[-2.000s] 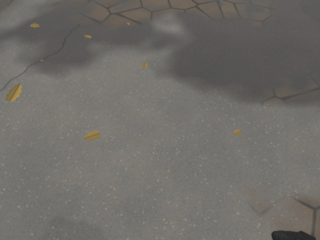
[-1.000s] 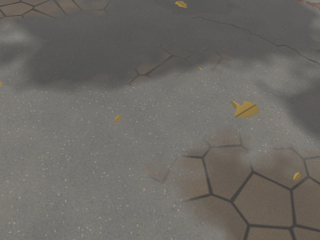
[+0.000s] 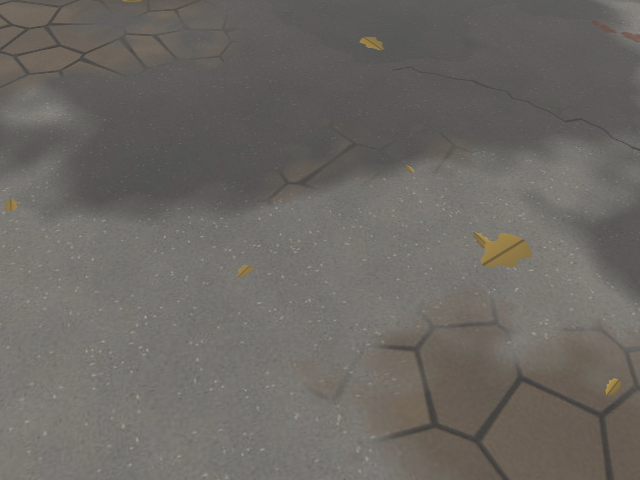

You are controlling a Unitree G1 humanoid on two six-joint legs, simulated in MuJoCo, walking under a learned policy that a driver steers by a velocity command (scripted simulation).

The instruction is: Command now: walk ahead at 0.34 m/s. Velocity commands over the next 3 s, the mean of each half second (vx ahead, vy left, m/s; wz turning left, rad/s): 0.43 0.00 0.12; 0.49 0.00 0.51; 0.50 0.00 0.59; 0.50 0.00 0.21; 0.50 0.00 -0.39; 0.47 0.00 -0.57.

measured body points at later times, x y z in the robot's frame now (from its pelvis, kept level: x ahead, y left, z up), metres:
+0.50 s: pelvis +0.28 -0.10 -0.09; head +0.31 -0.11 +0.36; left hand +0.56 +0.11 -0.13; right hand +0.14 -0.36 -0.21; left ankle -0.04 +0.12 -0.72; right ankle +0.46 -0.25 -0.81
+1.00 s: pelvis +0.57 -0.09 -0.17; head +0.59 -0.06 +0.28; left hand +0.47 +0.17 -0.32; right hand +0.88 -0.23 -0.22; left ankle +0.68 +0.03 -0.87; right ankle +0.44 -0.26 -0.87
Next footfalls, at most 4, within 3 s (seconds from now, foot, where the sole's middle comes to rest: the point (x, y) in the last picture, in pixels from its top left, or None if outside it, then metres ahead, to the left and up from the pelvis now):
0.52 right None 0.47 -0.26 -0.92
1.02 left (302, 436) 0.71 0.05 -0.92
1.54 right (307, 319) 1.06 0.04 -0.92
2.04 left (175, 307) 1.09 0.42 -0.92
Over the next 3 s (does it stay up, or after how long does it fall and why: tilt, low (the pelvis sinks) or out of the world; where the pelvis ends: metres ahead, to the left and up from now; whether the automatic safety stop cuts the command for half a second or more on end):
stays up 1.49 0.47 -0.14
